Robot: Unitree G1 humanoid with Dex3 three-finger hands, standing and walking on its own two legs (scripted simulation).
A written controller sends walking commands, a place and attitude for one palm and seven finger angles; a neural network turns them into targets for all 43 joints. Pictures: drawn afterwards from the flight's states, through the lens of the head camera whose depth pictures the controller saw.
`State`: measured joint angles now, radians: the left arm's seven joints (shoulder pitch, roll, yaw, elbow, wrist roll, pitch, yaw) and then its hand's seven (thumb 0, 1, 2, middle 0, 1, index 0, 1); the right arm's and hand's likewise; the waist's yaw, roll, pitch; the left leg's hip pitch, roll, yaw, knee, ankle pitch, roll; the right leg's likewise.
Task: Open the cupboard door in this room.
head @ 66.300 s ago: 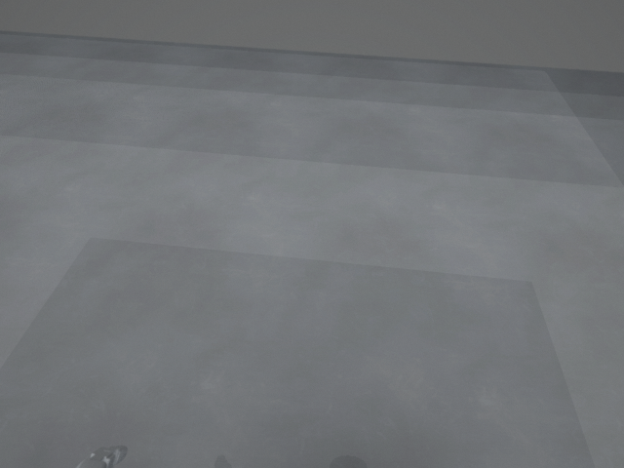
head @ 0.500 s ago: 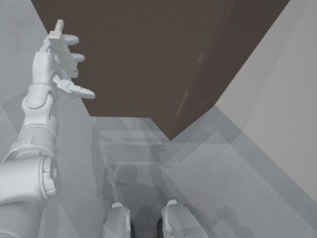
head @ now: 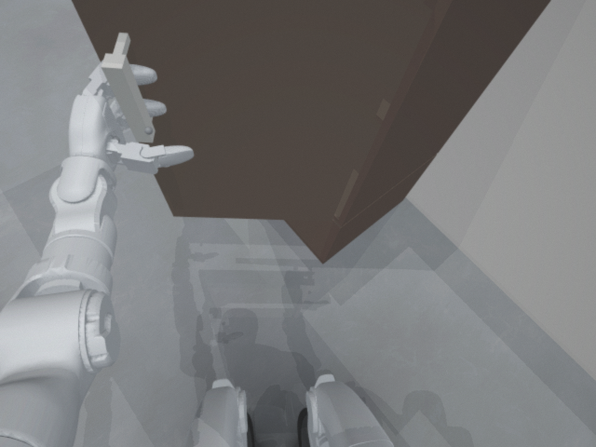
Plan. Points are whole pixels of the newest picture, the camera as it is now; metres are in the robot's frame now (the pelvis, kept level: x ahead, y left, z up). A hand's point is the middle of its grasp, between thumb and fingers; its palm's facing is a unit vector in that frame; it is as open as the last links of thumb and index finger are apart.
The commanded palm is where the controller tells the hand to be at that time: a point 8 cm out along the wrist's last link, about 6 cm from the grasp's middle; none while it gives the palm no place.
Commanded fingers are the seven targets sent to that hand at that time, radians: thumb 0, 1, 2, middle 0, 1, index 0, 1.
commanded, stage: close the thumb around the handle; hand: left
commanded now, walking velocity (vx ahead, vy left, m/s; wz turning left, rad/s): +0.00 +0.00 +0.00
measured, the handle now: (134, 91) +0.57 +0.17 +0.07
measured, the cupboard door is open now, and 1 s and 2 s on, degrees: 51 68 96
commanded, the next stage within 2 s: pull the door open along its arc in 0.42 s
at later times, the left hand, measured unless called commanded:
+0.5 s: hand (149, 128) +0.51 +0.15 +0.06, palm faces -0.05 -1.00 -0.02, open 5.7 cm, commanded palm +0.49 +0.19 +0.06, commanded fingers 0.00 0.90 0.90 -0.40 -1.35 -0.40 -1.35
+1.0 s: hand (158, 198) +0.41 +0.14 +0.06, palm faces -0.08 -1.00 +0.02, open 6.1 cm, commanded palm +0.36 +0.20 +0.06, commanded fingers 0.00 0.90 0.90 -0.40 -1.35 -0.40 -1.35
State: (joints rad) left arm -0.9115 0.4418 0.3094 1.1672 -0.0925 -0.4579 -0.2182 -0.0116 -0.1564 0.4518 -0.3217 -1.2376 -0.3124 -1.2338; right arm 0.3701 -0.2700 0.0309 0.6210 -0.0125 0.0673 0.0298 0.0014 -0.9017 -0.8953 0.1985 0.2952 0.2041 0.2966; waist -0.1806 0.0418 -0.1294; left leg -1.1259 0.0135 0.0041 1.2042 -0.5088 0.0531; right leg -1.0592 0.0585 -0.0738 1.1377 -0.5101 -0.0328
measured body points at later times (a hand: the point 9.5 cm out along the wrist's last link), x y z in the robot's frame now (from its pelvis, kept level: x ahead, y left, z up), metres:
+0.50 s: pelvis +0.00 +0.00 +0.00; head +0.14 +0.02 +0.43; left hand +0.51 +0.21 +0.07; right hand +0.00 -0.26 -0.11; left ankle +0.02 +0.08 -0.64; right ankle +0.01 -0.11 -0.64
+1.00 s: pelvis +0.03 +0.00 +0.03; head +0.12 +0.00 +0.47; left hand +0.41 +0.19 +0.06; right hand +0.10 -0.26 -0.08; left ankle +0.02 +0.08 -0.64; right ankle +0.01 -0.11 -0.64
